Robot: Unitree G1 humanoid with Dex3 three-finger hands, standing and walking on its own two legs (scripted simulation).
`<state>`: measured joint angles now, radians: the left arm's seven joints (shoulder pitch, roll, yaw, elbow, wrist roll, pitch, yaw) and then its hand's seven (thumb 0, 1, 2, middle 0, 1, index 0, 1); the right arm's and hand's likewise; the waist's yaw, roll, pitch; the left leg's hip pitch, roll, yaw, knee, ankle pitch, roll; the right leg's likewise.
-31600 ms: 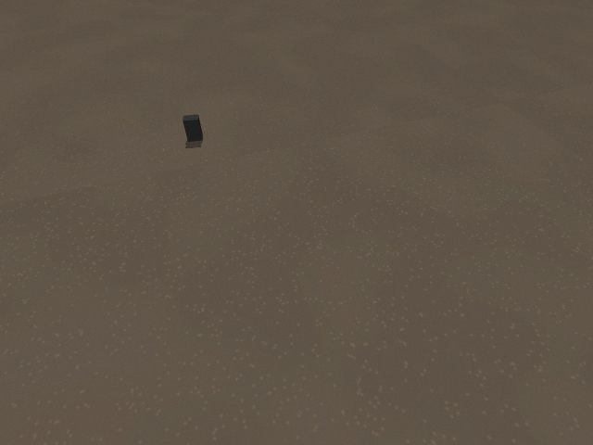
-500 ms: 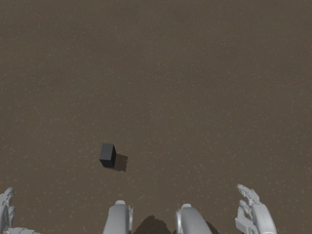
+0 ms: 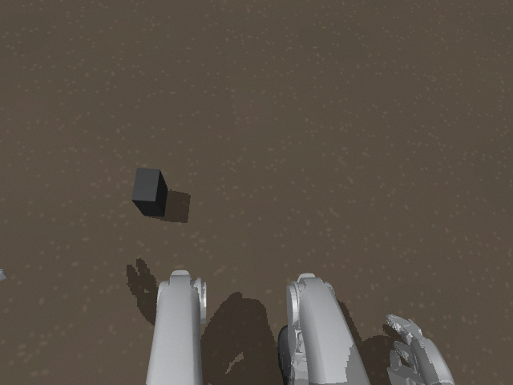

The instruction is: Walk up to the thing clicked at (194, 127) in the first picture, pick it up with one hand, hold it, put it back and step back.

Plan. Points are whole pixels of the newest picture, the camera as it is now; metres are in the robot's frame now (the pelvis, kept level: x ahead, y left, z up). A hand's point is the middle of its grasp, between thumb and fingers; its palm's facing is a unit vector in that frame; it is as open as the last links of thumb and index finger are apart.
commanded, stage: go down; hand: left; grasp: from above
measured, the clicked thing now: (151, 193) +0.54 +0.26 -0.42
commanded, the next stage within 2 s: approach in 0.96 s
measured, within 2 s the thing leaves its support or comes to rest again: neither
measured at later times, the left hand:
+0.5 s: hand out of the picture +0.37 +0.43 -0.08, palm faces +0.39 -0.91 -0.12, open 16.8 cm
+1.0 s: hand out of the picture +0.40 +0.44 -0.10, palm faces +0.38 -0.92 -0.11, open 16.9 cm
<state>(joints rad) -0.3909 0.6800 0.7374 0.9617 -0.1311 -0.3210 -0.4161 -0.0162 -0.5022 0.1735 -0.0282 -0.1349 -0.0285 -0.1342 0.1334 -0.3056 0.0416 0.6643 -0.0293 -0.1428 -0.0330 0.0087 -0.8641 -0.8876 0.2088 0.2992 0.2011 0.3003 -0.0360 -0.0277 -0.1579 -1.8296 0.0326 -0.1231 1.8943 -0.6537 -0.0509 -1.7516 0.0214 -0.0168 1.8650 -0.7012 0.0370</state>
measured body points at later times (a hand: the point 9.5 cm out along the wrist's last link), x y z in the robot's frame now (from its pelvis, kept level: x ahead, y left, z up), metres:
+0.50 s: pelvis -0.02 +0.00 -0.08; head +0.18 +0.06 +0.31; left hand +0.34 +0.48 -0.07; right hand +0.12 -0.28 -0.19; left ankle +0.07 +0.14 -0.46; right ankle +0.07 -0.14 -0.46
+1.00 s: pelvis -0.02 +0.01 -0.12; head +0.19 +0.07 +0.27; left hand +0.37 +0.49 -0.09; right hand +0.08 -0.28 -0.23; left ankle +0.07 +0.14 -0.46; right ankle +0.06 -0.14 -0.46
